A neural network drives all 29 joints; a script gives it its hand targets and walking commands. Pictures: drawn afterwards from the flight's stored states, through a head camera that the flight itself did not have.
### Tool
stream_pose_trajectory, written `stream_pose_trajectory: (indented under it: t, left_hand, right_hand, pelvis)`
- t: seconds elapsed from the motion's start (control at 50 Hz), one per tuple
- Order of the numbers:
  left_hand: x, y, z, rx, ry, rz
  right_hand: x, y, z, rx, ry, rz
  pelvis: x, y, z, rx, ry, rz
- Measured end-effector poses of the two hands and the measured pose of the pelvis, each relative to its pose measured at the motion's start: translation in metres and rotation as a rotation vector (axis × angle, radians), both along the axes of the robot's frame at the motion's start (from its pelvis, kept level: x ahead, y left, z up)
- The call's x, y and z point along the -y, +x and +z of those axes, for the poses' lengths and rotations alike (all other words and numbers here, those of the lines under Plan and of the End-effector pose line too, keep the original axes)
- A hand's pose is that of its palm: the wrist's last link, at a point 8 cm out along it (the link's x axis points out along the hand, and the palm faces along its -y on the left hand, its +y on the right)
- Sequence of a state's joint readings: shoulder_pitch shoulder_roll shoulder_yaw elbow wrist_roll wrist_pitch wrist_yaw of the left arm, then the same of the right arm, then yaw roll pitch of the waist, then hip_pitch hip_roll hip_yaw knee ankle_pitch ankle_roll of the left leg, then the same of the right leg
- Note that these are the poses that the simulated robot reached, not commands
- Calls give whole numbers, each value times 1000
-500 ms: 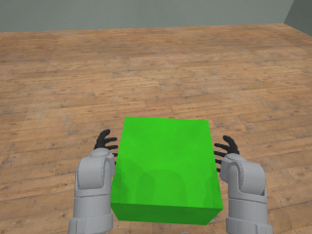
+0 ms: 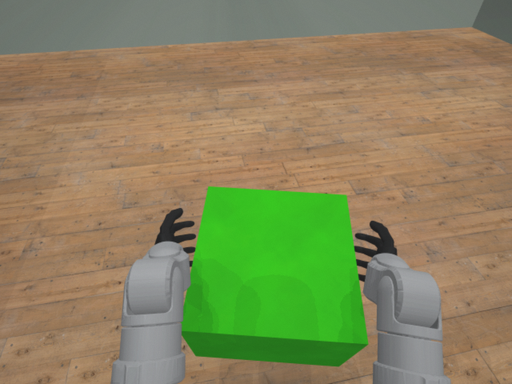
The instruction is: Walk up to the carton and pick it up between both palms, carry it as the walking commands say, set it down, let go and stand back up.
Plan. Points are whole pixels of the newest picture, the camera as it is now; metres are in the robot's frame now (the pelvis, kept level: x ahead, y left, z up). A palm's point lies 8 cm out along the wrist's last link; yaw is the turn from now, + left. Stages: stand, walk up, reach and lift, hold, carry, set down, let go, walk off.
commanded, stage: carry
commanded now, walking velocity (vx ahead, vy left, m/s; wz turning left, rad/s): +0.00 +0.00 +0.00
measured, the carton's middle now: (272, 274) +0.31 -0.01 +0.00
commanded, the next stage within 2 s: none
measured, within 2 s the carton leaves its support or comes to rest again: neither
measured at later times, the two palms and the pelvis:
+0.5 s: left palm (142, 305) +0.21 +0.17 +0.09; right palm (380, 305) +0.22 -0.15 +0.08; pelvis -0.07 +0.00 +0.00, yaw +1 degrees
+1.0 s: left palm (135, 325) +0.19 +0.17 +0.08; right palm (385, 331) +0.19 -0.15 +0.07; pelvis -0.09 +0.01 +0.00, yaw +1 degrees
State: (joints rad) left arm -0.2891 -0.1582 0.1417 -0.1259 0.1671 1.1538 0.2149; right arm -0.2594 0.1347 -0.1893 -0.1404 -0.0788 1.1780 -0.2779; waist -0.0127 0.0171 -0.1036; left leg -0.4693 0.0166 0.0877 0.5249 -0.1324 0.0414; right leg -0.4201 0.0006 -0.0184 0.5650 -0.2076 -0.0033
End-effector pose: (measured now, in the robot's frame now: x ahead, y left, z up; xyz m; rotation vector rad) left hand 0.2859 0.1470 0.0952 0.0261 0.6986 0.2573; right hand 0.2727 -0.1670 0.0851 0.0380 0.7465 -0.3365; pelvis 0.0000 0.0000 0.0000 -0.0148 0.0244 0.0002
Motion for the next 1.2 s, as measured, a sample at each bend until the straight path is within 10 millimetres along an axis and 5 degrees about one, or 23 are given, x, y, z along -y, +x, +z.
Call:
stream_pose_trajectory:
  t: [0.36, 0.48, 0.62, 0.82, 1.2]
  left_hand:
    - [-14, -43, -19, -16, -19, 14]
    - [-18, -73, -7, 1, -11, 70]
    - [-24, -71, -12, 4, -20, -17]
    - [-33, -94, -14, 35, -32, -9]
    - [-9, -91, -16, 11, 8, -31]
  right_hand:
    - [-12, -34, -15, -15, -3, 39]
    - [-17, -52, -6, -2, -16, 93]
    - [-22, -66, -7, 4, -17, 55]
    - [-30, -84, -5, 32, -35, 80]
    - [-6, -86, -17, 10, 0, 52]
  pelvis:
    - [-4, -42, -8, 19, -11, 7]
    - [-2, -64, 1, 15, 25, 22]
    - [-17, -77, 1, -7, 39, 21]
    - [-19, -90, 3, -9, 23, 15]
    - [-1, -91, 3, -24, 26, 21]
